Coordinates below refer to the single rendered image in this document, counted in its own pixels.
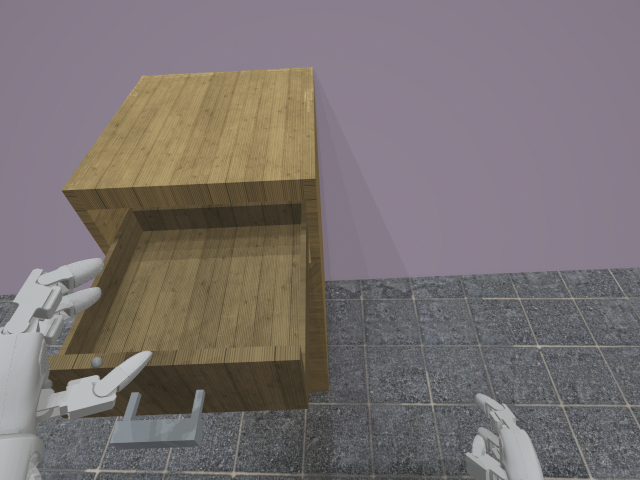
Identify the robot left hand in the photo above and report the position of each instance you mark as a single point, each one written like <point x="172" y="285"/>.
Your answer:
<point x="24" y="365"/>

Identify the cabinet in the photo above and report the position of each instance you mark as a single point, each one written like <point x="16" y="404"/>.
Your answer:
<point x="212" y="138"/>

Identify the robot left forearm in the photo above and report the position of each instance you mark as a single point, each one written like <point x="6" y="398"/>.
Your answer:
<point x="19" y="456"/>

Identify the handle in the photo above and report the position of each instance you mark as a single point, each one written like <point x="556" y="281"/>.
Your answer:
<point x="162" y="433"/>

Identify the drawer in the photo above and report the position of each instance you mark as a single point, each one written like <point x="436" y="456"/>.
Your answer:
<point x="219" y="293"/>

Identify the robot right hand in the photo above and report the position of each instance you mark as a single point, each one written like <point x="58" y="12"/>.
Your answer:
<point x="513" y="454"/>

